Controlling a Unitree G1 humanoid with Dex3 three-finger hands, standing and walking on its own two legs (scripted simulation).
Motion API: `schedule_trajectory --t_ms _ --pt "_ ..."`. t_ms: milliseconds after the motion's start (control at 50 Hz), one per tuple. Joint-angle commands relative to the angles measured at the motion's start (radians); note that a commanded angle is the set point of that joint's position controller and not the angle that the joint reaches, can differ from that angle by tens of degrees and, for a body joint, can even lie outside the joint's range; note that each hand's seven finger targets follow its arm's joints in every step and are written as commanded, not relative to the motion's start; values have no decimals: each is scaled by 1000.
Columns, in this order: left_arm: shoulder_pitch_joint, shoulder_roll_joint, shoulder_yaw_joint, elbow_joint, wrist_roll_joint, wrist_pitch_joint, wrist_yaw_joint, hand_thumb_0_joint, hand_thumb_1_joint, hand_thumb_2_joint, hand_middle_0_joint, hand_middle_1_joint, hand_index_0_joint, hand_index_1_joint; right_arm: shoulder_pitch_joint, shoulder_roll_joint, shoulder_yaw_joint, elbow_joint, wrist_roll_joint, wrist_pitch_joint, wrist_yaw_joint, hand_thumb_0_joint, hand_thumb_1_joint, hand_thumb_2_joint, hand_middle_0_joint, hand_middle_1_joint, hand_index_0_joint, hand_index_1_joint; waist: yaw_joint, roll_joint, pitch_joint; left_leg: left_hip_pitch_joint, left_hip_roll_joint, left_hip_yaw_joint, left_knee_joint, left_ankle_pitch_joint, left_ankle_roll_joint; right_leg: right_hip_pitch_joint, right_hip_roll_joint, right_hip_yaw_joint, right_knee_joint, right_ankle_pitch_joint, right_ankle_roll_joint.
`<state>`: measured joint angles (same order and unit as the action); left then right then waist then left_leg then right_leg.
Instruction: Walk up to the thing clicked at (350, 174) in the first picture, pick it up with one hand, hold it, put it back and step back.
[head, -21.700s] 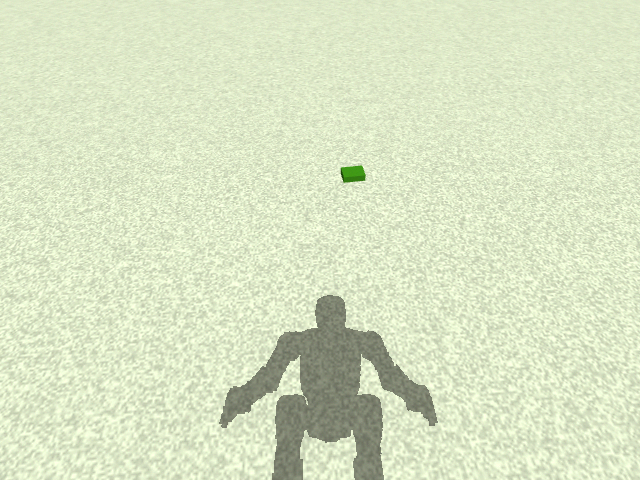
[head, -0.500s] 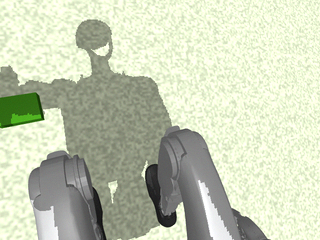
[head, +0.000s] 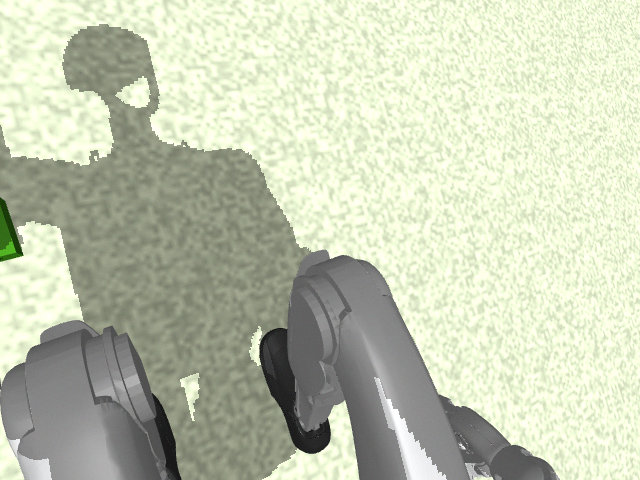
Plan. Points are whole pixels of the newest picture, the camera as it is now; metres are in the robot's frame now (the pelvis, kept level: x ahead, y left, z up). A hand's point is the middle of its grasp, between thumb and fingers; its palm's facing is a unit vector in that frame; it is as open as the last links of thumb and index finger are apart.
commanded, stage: rest palm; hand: left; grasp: from above
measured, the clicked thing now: out of the picture +0.44 +0.31 -0.28
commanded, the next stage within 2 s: close in 1.76 s
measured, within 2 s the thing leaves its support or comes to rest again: neither
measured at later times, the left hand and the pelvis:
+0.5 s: hand out of the picture +0.42 +0.29 -0.25, palm faces -0.44 -0.13 -0.89, open 14.3 cm; pelvis +0.00 +0.01 +0.00, yaw -3 degrees
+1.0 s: hand out of the picture +0.43 +0.32 -0.26, palm faces -0.49 -0.16 -0.86, open 14.2 cm; pelvis +0.00 +0.00 +0.00, yaw -2 degrees
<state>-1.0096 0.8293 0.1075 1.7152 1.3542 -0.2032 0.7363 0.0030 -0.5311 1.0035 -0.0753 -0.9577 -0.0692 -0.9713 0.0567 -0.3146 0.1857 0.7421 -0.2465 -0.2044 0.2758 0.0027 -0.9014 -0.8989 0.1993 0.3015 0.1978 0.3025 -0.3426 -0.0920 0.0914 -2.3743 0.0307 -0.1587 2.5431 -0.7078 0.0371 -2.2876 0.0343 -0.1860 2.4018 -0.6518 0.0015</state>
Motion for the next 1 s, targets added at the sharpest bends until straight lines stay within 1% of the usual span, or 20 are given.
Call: schedule_trajectory --t_ms 0,80,180,200,240,320,340,400,480,540,600,620,640,660,700,780,840,880,940,980 --pt "-234 354 105 -43 -72 32 -21 0 -531 978 -53 -995 -53 -993 228 -318 -77 -31 12 -21 -9 0 -896 -899 200 300 200 300 -15 347 -659 422 -11 61 -223 173 12 411 44 0 -240 203 -20" --pt "-129 355 112 -20 -110 21 -100 0 -519 961 -55 -1002 -58 -996 241 -284 -55 -39 11 -14 -16 0 -898 -901 200 300 200 300 2 357 -669 415 -14 54 -225 217 10 472 49 -10 -235 247 -18" --pt "-149 361 71 -134 -130 -45 -178 0 -539 976 -58 -1000 -55 -1002 266 -288 -38 -34 7 1 -27 0 -900 -902 200 300 200 300 -26 404 -678 457 -8 39 -223 261 -2 515 57 -30 -230 300 -19" --pt "-155 376 77 -178 -137 -69 -179 0 -554 989 -58 -989 -50 -996 271 -294 -38 -28 9 8 -30 0 -900 -903 200 300 200 300 -18 430 -701 478 -5 34 -226 287 -7 536 57 -32 -229 320 -21" --pt "-168 341 46 -185 -130 -113 -180 0 -559 999 -58 -973 -46 -984 274 -300 -22 -27 1 9 -31 0 -898 -902 200 300 200 300 -45 432 -659 518 -1 21 -204 309 -18 489 60 -57 -221 322 -28" --pt "-173 367 30 -199 -70 -184 -137 0 -545 1002 -64 -953 -51 -964 254 -322 -12 -39 -8 12 -34 0 -891 -899 200 300 200 300 -44 471 -611 565 8 0 -226 254 -36 418 65 -85 -206 253 -33" --pt "-166 372 39 -212 -60 -196 -113 0 -543 1005 -65 -953 -51 -965 244 -314 -9 -30 -9 13 -35 0 -890 -899 200 300 200 300 -29 488 -632 565 9 2 -239 237 -35 434 72 -82 -209 246 -31" --pt "-132 294 -23 -130 -6 -189 -40 0 -544 1015 -64 -946 -46 -962 204 -329 -10 -28 -34 -6 -23 0 -888 -899 200 300 200 300 -43 481 -548 561 14 -10 -255 200 -43 367 75 -99 -194 222 -27" --pt "-161 248 -77 -104 19 -128 57 0 -554 1020 -64 -929 -42 -949 164 -344 -18 -11 -38 -37 -6 0 -889 -898 200 300 200 300 -49 487 -481 526 15 -16 -280 155 -43 287 82 -95 -209 185 -31" --pt "-182 227 -96 -77 13 -68 102 0 -544 1004 -64 -939 -47 -954 147 -359 -28 -10 -32 -67 14 0 -890 -899 200 300 200 300 -60 475 -461 525 21 -39 -303 135 -49 249 72 -96 -200 174 -29" --pt "-207 215 -88 -74 -13 -7 119 0 -550 1004 -63 -936 -45 -952 156 -369 -32 -13 -23 -89 36 0 -892 -900 200 300 199 300 -78 456 -486 523 26 -49 -290 137 -43 258 62 -90 -196 187 -22" --pt "-239 241 -70 -100 -27 9 120 0 -537 987 -60 -956 -49 -964 141 -379 -33 -30 -21 -99 41 0 -893 -900 200 300 199 300 -77 465 -498 528 26 -51 -296 126 -43 266 61 -89 -197 180 -23" --pt "-242 243 -68 -82 -39 28 114 0 -541 986 -59 -958 -48 -967 151 -376 -33 -24 -12 -101 44 0 -895 -901 199 300 199 300 -72 478 -504 535 26 -45 -292 132 -40 275 60 -82 -197 192 -25" --pt "-264 292 -23 -102 -52 41 113 0 -526 968 -60 -969 -56 -971 134 -386 -36 -47 -5 -104 46 0 -896 -901 199 300 199 300 -64 476 -529 539 26 -49 -296 140 -40 280 58 -83 -196 194 -25" --pt "-260 321 11 -72 -69 64 88 0 -533 964 -59 -982 -55 -984 133 -387 -38 -53 0 -106 48 0 -900 -904 199 300 199 300 -65 472 -516 507 23 -38 -285 126 -34 315 51 -72 -198 188 -25" --pt "-233 367 75 -28 -113 67 -1 0 -522 949 -59 -1003 -60 -999 191 -363 -27 -39 7 -108 47 0 -903 -906 199 300 199 300 -67 485 -556 497 12 -12 -259 186 -25 385 57 -62 -213 232 -25" --pt "-201 337 39 -36 -138 45 -83 0 -519 945 -58 -1018 -62 -1013 197 -338 -4 -43 6 -105 45 0 -905 -907 199 301 199 301 -83 458 -564 503 8 -1 -226 231 -19 431 55 -63 -214 281 -17" --pt "-186 358 30 -81 -152 13 -116 0 -516 942 -58 -1027 -63 -1019 214 -343 -2 -38 10 -93 31 0 -905 -907 199 301 200 301 -72 489 -628 546 8 4 -223 312 -24 498 64 -65 -221 341 -19" --pt "-174 318 -23 -104 -170 -44 -152 0 -508 939 -59 -1037 -68 -1026 224 -336 20 -38 -1 -79 27 0 -904 -906 199 301 199 301 -90 451 -622 535 11 -1 -207 326 -20 536 71 -79 -226 369 -12" --pt "-162 351 -17 -129 -171 -88 -153 0 -513 950 -62 -1024 -66 -1017 226 -344 25 -38 6 -63 18 0 -902 -905 199 301 200 301 -73 453 -628 531 14 -6 -209 315 -21 548 74 -85 -232 356 -14"
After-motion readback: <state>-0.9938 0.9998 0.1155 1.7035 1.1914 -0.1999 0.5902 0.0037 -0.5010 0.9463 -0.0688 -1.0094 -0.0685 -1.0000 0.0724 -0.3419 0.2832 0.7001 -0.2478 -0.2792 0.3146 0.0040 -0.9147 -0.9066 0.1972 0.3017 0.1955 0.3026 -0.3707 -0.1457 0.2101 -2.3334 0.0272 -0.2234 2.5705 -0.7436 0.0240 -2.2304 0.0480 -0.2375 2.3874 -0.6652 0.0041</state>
